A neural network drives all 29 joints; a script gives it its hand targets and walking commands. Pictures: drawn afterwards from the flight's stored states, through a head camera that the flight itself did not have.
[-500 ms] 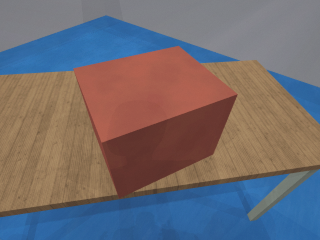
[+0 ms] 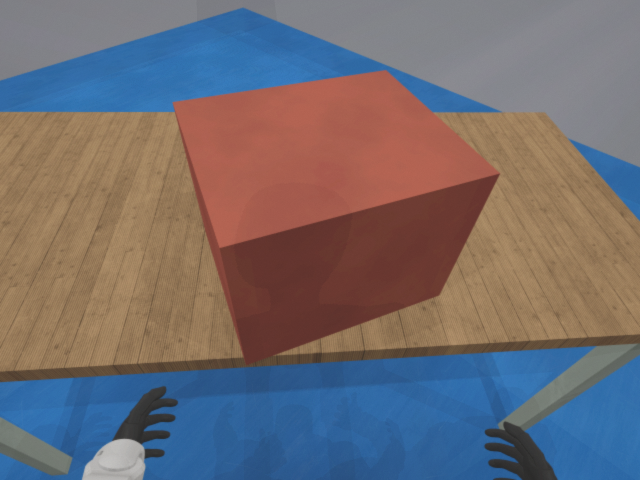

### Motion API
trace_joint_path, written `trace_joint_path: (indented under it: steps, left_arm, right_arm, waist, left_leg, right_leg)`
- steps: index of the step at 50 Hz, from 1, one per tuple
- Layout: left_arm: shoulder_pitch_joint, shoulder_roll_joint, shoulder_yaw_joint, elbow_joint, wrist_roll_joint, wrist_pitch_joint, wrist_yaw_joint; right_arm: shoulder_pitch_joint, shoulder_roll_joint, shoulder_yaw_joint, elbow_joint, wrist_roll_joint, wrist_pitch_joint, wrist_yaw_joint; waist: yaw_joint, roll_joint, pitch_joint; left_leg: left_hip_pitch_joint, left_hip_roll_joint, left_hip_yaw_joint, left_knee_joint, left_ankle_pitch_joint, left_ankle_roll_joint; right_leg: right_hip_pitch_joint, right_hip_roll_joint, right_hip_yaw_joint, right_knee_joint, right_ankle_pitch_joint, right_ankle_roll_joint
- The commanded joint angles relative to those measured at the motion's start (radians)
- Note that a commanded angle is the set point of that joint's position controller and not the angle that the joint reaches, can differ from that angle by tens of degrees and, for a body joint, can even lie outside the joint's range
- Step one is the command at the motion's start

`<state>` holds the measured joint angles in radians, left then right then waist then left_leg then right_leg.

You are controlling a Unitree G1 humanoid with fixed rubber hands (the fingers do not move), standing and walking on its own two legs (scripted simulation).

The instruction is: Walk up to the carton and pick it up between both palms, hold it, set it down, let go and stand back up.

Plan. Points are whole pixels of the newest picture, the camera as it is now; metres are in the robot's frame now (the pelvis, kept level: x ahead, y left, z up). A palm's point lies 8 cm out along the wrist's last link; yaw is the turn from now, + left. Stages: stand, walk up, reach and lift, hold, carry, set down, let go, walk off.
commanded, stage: reach and lift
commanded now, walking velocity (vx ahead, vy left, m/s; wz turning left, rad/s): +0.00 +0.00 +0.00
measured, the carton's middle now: (320, 209) +0.48 -0.01 +0.08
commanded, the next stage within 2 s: none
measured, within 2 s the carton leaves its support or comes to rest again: neither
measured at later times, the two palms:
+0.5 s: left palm (130, 465) +0.18 +0.21 -0.03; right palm out of the picture +0.14 -0.31 -0.04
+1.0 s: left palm (134, 447) +0.19 +0.20 +0.00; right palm (615, 437) +0.18 -0.34 +0.01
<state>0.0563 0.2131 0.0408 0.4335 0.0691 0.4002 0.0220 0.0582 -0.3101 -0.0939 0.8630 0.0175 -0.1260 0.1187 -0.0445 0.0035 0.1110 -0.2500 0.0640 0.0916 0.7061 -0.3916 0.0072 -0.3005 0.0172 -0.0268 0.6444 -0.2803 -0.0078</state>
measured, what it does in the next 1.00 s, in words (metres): stands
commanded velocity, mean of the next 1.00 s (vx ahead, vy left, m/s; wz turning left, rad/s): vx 0.00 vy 0.00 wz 0.00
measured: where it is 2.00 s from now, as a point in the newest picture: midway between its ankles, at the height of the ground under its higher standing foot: outside the picture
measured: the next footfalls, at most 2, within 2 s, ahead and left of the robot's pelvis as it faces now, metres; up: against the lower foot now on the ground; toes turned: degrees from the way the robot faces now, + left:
none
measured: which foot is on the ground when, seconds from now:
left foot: down 0.00-1.00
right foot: down 0.00-1.00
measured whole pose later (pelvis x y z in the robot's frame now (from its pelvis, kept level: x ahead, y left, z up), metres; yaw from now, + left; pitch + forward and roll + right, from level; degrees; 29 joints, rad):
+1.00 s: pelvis +0.03 -0.03 +0.02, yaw +0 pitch +1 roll +0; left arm 0.43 0.10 0.04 0.03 0.00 0.11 0.18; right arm 0.30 -0.54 -0.03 0.58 0.38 -0.22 0.33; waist 0.01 -0.03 -0.03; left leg -0.17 0.06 0.06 0.42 -0.28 -0.03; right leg -0.24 0.04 -0.03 0.41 -0.20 -0.05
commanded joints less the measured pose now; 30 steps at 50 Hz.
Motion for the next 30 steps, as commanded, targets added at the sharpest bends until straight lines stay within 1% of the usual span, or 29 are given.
trace_joint_path:
  steps: [1,5,7,11,14,20,24,30]
  left_arm:
    - [-0.051,0.111,0.044,-0.123,0.001,-0.028,0.029]
    - [-0.075,0.115,0.055,-0.142,-0.009,-0.051,0.045]
    - [-0.073,0.116,0.059,-0.164,-0.018,-0.064,0.054]
    - [-0.042,0.124,0.068,-0.207,-0.053,-0.104,0.065]
    - [0.003,0.122,0.068,-0.224,-0.074,-0.137,0.070]
    - [0.080,0.111,0.068,-0.247,-0.098,-0.200,0.082]
    - [0.122,0.094,0.063,-0.281,-0.095,-0.231,0.094]
    - [0.176,0.063,0.055,-0.358,-0.082,-0.266,0.116]
  right_arm:
    - [0.026,-0.194,-0.049,-0.095,-0.001,0.004,0.005]
    - [0.026,-0.161,-0.032,-0.188,0.003,0.040,0.024]
    - [0.036,-0.162,-0.033,-0.242,0.007,0.058,0.035]
    - [0.072,-0.161,-0.038,-0.364,0.012,0.072,0.045]
    - [0.108,-0.167,-0.050,-0.419,0.018,0.065,0.047]
    - [0.152,-0.199,-0.062,-0.461,0.049,0.031,0.055]
    - [0.173,-0.225,-0.059,-0.445,0.089,0.008,0.069]
    - [0.187,-0.278,-0.046,-0.425,0.170,-0.027,0.104]
  waist:
    - [-0.014,-0.002,-0.128]
    - [0.004,-0.002,-0.068]
    - [0.010,-0.004,-0.073]
    - [0.020,-0.052,-0.118]
    - [0.026,-0.074,-0.137]
    - [0.043,-0.100,-0.167]
    - [0.048,-0.091,-0.168]
    - [0.055,-0.071,-0.174]
  left_leg:
    - [0.138,-0.027,-0.040,-0.211,0.181,-0.047]
    - [0.077,-0.036,-0.024,-0.293,0.059,-0.018]
    - [0.064,-0.036,-0.020,-0.322,0.027,-0.008]
    - [0.063,-0.048,-0.008,-0.336,0.024,0.005]
    - [0.062,-0.051,-0.006,-0.343,0.045,0.006]
    - [0.054,-0.050,-0.008,-0.359,0.098,0.003]
    - [0.066,-0.047,-0.015,-0.372,0.133,-0.002]
    - [0.088,-0.047,-0.027,-0.372,0.177,-0.008]
  right_leg:
    - [0.003,0.005,-0.017,-0.186,0.177,-0.049]
    - [0.046,-0.015,0.016,-0.243,0.070,-0.040]
    - [0.070,-0.021,0.027,-0.260,0.042,-0.036]
    - [0.097,-0.037,0.057,-0.288,0.034,-0.022]
    - [0.102,-0.040,0.069,-0.303,0.046,-0.016]
    - [0.121,-0.039,0.076,-0.316,0.088,-0.009]
    - [0.125,-0.033,0.072,-0.323,0.118,-0.014]
    - [0.117,-0.028,0.073,-0.332,0.152,-0.028]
